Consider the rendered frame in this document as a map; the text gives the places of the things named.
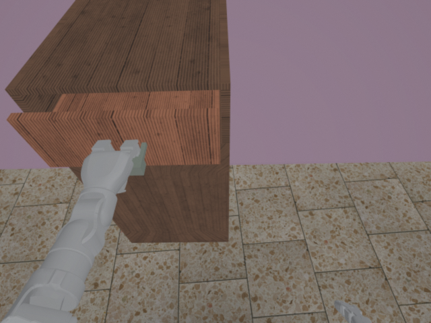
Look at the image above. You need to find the robot right hand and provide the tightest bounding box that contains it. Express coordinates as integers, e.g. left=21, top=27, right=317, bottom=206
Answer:
left=334, top=300, right=372, bottom=323

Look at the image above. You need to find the cabinet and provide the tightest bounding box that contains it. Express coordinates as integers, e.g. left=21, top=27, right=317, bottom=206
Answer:
left=5, top=0, right=230, bottom=243

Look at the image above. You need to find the robot left hand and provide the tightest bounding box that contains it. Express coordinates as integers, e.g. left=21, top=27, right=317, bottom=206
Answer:
left=81, top=139, right=141, bottom=195

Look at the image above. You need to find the left robot upper arm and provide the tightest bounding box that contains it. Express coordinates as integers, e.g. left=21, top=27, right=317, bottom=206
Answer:
left=8, top=303, right=78, bottom=323

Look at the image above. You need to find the drawer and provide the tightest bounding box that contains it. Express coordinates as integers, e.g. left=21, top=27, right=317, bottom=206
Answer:
left=7, top=90, right=220, bottom=168

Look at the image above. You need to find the handle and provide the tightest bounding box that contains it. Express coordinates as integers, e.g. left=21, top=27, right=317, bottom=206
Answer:
left=130, top=143, right=147, bottom=176

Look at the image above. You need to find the robot left forearm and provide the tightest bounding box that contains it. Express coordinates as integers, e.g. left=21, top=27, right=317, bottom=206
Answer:
left=1, top=187, right=117, bottom=323

